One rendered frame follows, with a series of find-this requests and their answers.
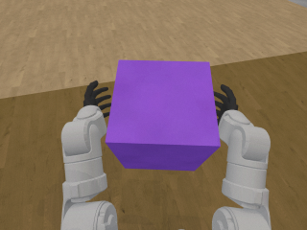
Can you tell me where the robot right upper arm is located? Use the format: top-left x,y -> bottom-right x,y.
212,206 -> 271,230

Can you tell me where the right robot forearm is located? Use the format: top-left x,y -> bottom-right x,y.
218,109 -> 272,230

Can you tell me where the carton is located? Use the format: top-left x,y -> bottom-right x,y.
105,59 -> 221,172

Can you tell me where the right robot hand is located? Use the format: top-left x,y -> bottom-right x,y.
213,84 -> 239,126

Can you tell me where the robot left upper arm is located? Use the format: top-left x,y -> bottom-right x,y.
61,200 -> 118,230

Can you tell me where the left robot forearm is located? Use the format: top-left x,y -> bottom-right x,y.
60,105 -> 107,230

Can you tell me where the left robot hand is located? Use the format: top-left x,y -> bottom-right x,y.
83,80 -> 111,118

